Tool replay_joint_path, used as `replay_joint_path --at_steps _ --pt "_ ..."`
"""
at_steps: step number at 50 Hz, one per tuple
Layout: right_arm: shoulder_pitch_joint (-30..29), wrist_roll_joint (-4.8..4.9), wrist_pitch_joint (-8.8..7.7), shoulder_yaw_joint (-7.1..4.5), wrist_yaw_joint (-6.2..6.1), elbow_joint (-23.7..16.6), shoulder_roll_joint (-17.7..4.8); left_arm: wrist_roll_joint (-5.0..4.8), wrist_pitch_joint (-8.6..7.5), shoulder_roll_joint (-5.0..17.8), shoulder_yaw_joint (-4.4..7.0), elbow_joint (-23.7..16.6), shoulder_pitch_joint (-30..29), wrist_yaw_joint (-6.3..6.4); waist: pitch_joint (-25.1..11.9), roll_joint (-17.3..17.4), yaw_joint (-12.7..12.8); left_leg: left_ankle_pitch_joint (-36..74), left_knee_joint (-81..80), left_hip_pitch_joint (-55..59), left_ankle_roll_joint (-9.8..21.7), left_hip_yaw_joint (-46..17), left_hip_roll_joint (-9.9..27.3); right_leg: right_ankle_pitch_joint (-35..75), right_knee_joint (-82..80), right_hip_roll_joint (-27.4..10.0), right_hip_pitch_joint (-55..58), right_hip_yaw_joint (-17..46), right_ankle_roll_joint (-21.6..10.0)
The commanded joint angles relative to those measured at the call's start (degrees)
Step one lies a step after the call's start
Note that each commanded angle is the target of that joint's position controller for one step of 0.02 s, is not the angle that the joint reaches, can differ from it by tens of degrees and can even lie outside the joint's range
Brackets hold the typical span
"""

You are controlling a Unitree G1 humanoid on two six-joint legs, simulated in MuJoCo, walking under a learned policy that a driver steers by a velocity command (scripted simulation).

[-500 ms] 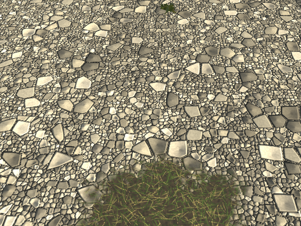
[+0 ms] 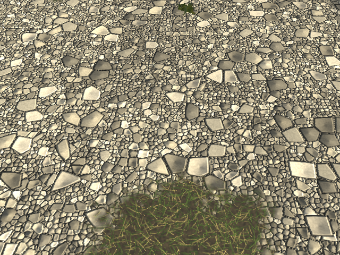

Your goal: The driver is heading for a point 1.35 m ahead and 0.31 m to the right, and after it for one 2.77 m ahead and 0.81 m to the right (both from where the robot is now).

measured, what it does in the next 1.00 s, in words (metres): walks ahead, turning right: left foot, then right foot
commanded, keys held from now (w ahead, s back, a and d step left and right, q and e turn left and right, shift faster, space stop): shift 0.04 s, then w+shift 0.50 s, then w+e+shift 0.46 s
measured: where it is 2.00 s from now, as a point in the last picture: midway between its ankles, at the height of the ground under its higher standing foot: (256, 113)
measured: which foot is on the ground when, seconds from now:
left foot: down 0.00-0.10, up 0.12-0.34, down 0.36-0.84, up 0.86-1.00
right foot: down 0.00-0.36, up 0.38-0.82, down 0.84-1.00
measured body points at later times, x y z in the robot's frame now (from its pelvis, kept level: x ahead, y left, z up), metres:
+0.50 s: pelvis +0.14 +0.07 +0.00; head +0.14 +0.09 +0.45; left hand +0.25 +0.32 -0.14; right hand +0.12 -0.17 -0.14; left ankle +0.09 +0.17 -0.74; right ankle +0.12 -0.08 -0.62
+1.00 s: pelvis +0.54 +0.01 -0.01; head +0.56 +0.02 +0.44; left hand +0.65 +0.25 -0.15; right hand +0.63 -0.28 -0.10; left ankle +0.53 +0.19 -0.62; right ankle +0.57 -0.04 -0.74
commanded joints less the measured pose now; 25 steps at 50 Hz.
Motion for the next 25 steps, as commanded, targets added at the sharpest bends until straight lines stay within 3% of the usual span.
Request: replay_joint_path --at_steps 1,2,3,4,5,6,7,8,9,11,13,15,16,17,18,19,20,21,22,23,25 --pt "-0.36 0.03 -0.48 -0.76 -0.2 -1.53 -5.56 -0.04 -0.35 4.86 0.75 -0.63 4.12 0.15 0.49 -0.38 -0.04 4.04 -4.24 5.67 2.34 -2.04 1.93 1.97 -7.08 -1.27 -7.79 1.2 -1.15" --pt "-0.2 0.04 -0.49 -0.73 -0.21 -1.37 -5.51 -0.05 -0.37 4.78 0.74 -0.58 4.34 0.15 0.52 -0.39 -0.05 4.14 -4.24 5.67 2.33 -2.03 1.92 2.06 -7.11 -1.26 -7.78 1.2 -1.16" --pt "1.69 0.2 -0.39 -0.78 -0.26 -0.35 -5.43 -0.34 -0.2 5.1 0.99 0.28 6.61 0.28 -1.7 -1.0 0.23 -8.65 -3.22 5.74 2.51 -0.31 0.23 -8.23 -7.56 -0.77 -6.81 0.91 -2.05" --pt "2.62 0.9 -0.47 -1.39 -0.25 -0.16 -6.67 -0.91 -0.02 7.2 1.74 -0.24 6.84 0.47 -0.03 -2.64 0.42 -23.77 -0.83 1.88 2.88 1.35 -1.42 -20.97 -7.96 -1.66 -7.6 2.97 -4.12" --pt "0.06 1.07 -1.07 -1.69 -0.01 -1.49 -7.49 -1.32 -0.26 8.82 2.32 -0.68 8.86 0.54 3.33 -3.42 1.96 -30.61 1.27 -5.39 3.05 0.92 -1.09 -31.48 -10.84 -4.94 -7.66 7.9 -6.76" --pt "-5.15 1.69 -2.36 -1.36 0.51 -4.34 -6.02 -1.79 -1.12 11.16 3.1 -0.44 12.07 0.52 6.31 -7.49 4.28 -25.13 6.68 -13.39 2.2 2.42 -0.83 -35.87 -17.04 -11.67 -3.89 17.07 -10.35" --pt "-8.51 2.31 -3.79 -0.77 1.3 -6.36 -3.74 -2.24 -2.23 13.46 4.14 -1.25 9.51 0.55 9.02 -13.15 3.85 -11.3 16.09 -18.05 2.04 3.98 0.7 -32.15 -22.56 -20.05 -2.03 26.78 -13.67" --pt "-9.77 1.93 -4.71 -1.42 1.8 -6.91 -5.59 -1.53 -3.13 12.11 4.1 -1.85 9.03 0.5 9.15 -10.62 3.85 -11.41 22.71 -23.75 2.7 0.91 3.81 -26.6 -23.67 -22.79 0.65 29.55 -14.62" --pt "-8.65 1.98 -5.4 -1.66 2.17 -6.98 -5.4 -1.18 -3.99 10.18 3.69 -2.83 7.46 0.28 8.52 -8.43 2.45 -11.3 26.93 -27.42 3.19 -0.48 5.51 -22.5 -22.61 -22.23 3.41 28.06 -13.72" --pt "-6.33 2.32 -6.51 -1.2 2.66 -7.04 -3.85 -2.24 -4.57 9.44 3.6 -4.74 4.63 -0.49 6.54 -7.9 0.87 -10.34 19.27 -23.72 3.63 -0.08 6.87 -16.71 -21.49 -18.67 3.06 20.45 -10.5" --pt "-5.2 2.1 -7.19 -1.22 2.96 -6.43 -3.38 -2.46 -4.54 10.5 3.9 -5.57 3.98 -0.87 4.66 -8.7 0.4 -8.9 10.84 -9.98 2.5 5.31 3.4 -12.62 -20.32 -13.36 -3.38 12.44 -9.03" --pt "0.89 2.23 -6.98 -1.46 3.09 -4.31 -3.44 -2.84 -4.34 11.85 4.26 -6.38 3.23 -1.16 4.46 -8.12 -2.51 -5.48 5.82 2.7 1.38 10.08 0.26 -14.27 -16.12 -11.62 -11.08 8.91 -9.8" --pt "5.64 2.34 -6.72 -2.15 2.79 -2.86 -4.6 -2.72 -4.46 11.89 4.18 -6.9 2.89 -1.31 3.23 -6.84 -4.68 -4.68 4.86 9.98 1.51 11.4 -1.52 -10.52 -12.38 -10.78 -14.55 7.98 -9.82" --pt "14.24 2.58 -6.67 -3.39 2.36 -0.62 -6.9 -2.23 -4.72 11.1 3.75 -7.65 1.17 -1.49 -0.09 -4.58 -9.06 -5.06 3.61 19.8 2.61 9.9 -1.76 0.53 -2.37 -9.12 -18.22 5.59 -9.0" --pt "25.66 2.01 -7.0 -5.07 2.0 1.6 -12.34 -1.21 -5.12 7.48 2.74 -10.01 -3.84 -1.81 -3.66 7.37 -14.94 -14.96 -3.05 29.97 6.46 -6.75 8.79 9.05 24.57 -4.99 -28.7 -0.39 -5.62" --pt "29.03 0.85 -8.07 -4.2 2.94 1.19 -15.03 -1.38 -6.71 0.26 1.24 -13.79 -4.13 -1.96 -8.54 20.68 -11.7 -28.09 -13.28 35.73 13.79 -37.85 20.39 -10.73 44.29 3.32 -43.42 4.18 -4.92" --pt "23.03 0.26 -9.12 -2.62 3.46 0.44 -10.81 -4.37 -7.83 2.39 1.51 -15.77 -6.7 -2.34 -5.47 13.62 -8.77 -40.53 -18.27 31.99 16.49 -47.21 24.95 -5.87 53.98 -0.05 -53.68 10.35 -7.05" --pt "17.71 0.17 -9.67 -1.22 3.99 -1.13 -7.4 -5.03 -8.34 4.51 1.45 -17.69 -10.48 -2.92 -1.04 8.09 -6.97 -37.18 -16.98 28.44 14.73 -40.71 24.09 -0.79 56.81 -3.43 -58.67 9.4 -8.74" --pt "13.95 0.0 -9.48 -0.37 4.37 -2.08 -6.2 -3.63 -8.21 4.63 1.28 -17.53 -9.76 -3.15 -0.63 3.97 -4.74 -30.01 -16.14 23.64 13.08 -32.6 21.36 4.44 55.21 -6.0 -56.34 8.4 -8.75" --pt "11.33 -0.22 -9.03 0.02 4.57 -2.82 -5.98 -2.15 -7.75 4.95 1.57 -17.08 -7.98 -3.11 0.2 3.14 -2.45 -24.59 -16.86 17.71 11.55 -25.9 18.56 8.22 50.88 -7.98 -52.21 8.12 -8.06" --pt "10.55 -0.68 -8.36 0.93 4.1 -3.01 -4.23 -2.0 -5.83 5.05 1.81 -16.36 -5.25 -3.57 2.33 4.75 0.32 -19.61 -19.4 9.36 9.9 -17.36 14.56 11.69 46.75 -9.25 -46.9 6.91 -6.14"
